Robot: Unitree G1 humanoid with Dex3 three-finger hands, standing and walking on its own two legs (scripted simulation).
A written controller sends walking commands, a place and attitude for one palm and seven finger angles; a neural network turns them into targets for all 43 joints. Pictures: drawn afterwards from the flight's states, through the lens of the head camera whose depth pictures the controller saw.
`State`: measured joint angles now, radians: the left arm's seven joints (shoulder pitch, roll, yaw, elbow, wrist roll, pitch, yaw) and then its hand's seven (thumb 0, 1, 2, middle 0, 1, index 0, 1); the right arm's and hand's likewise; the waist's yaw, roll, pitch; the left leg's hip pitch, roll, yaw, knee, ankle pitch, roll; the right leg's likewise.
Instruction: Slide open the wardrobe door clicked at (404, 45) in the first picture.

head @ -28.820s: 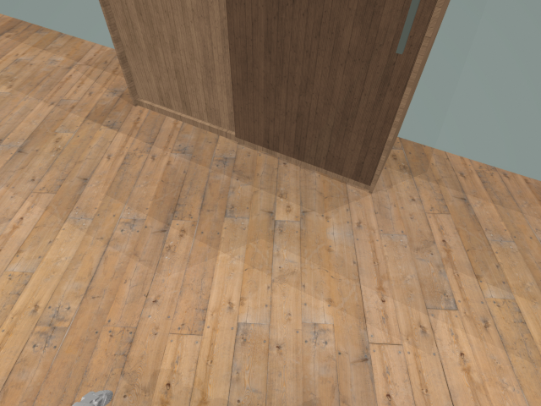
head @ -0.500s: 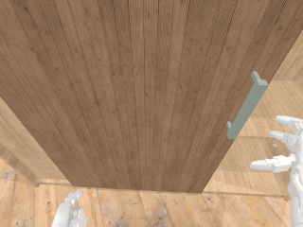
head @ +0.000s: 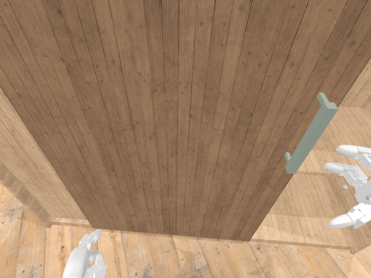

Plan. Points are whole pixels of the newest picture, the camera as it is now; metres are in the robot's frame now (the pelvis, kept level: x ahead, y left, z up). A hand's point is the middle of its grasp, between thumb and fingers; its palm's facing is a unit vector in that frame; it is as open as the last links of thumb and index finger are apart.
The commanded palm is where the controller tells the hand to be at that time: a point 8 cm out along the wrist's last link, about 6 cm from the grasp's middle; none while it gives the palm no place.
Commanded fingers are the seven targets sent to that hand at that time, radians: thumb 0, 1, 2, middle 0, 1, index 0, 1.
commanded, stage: draw the hand back to the body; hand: right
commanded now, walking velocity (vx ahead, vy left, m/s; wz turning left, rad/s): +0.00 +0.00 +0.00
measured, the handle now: (304, 136) +0.44 -0.27 +0.09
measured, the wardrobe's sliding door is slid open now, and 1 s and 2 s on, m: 0.54 0.54 0.54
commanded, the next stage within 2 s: step back with the hand held close in 1.34 s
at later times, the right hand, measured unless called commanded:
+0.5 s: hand out of the picture +0.21 -0.30 +0.13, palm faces +0.46 +0.84 -0.28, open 13.3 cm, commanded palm +0.17 -0.33 +0.15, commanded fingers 0.00 -0.10 -0.51 0.23 0.77 0.23 0.77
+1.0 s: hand out of the picture +0.20 -0.26 +0.17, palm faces +0.44 +0.82 -0.37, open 8.4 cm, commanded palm +0.15 -0.30 +0.18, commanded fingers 0.00 -0.90 -0.90 0.20 0.30 0.20 0.30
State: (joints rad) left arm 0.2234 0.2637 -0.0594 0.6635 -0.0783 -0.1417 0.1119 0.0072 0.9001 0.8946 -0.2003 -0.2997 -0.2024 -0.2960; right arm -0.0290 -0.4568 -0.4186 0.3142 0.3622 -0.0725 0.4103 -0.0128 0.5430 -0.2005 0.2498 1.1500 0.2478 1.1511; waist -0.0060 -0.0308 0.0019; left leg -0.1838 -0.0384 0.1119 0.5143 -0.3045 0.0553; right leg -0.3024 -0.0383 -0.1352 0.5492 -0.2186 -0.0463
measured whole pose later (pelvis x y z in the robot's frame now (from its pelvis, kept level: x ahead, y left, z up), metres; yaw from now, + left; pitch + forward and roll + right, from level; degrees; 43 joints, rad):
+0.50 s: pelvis +0.00 -0.02 +0.01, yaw +0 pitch -5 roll +1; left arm 0.19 0.24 -0.04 0.66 -0.02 -0.19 0.08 0.01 0.90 0.90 -0.20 -0.30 -0.20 -0.30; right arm 0.32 -0.34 -0.31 -0.18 0.12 -0.08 -0.10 -0.01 0.23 -0.35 0.24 0.96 0.24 0.96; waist -0.06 -0.04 0.04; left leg -0.05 -0.03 0.10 0.38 -0.24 0.04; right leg -0.17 -0.01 -0.14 0.43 -0.17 -0.06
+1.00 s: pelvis +0.02 +0.00 +0.01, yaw +0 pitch -6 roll +0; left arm 0.20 0.24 -0.01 0.66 -0.01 -0.12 0.06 0.01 0.90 0.89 -0.20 -0.30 -0.20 -0.30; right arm 0.50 -0.35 -0.31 -0.41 0.10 -0.07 -0.13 0.01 -0.66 -0.78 0.21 0.44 0.21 0.44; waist -0.07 -0.06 0.04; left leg 0.03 -0.04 0.09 0.32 -0.24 0.05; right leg -0.09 -0.02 -0.15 0.38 -0.17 -0.04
